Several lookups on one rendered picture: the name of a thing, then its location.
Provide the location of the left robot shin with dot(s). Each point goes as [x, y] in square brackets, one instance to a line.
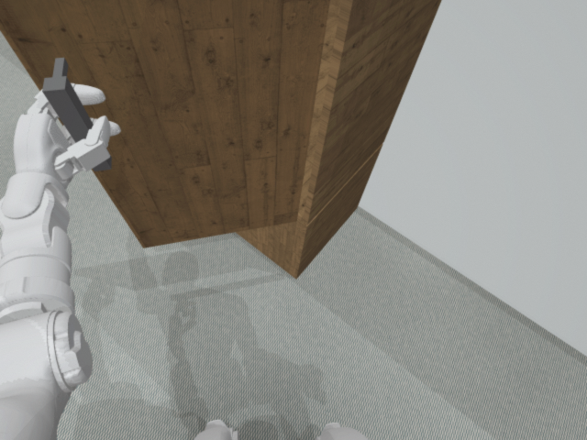
[215, 423]

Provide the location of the robot left upper arm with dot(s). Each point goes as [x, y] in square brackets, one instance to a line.
[42, 360]

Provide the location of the right robot shin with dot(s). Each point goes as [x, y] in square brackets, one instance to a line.
[331, 426]

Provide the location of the robot left forearm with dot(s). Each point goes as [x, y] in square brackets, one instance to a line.
[35, 250]

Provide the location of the cupboard door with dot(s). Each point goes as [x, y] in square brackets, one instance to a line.
[214, 99]

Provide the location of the handle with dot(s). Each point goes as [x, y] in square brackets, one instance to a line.
[67, 105]

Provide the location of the robot shin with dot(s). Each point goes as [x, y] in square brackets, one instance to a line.
[331, 426]
[215, 423]

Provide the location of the left robot hand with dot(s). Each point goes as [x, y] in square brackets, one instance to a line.
[39, 142]

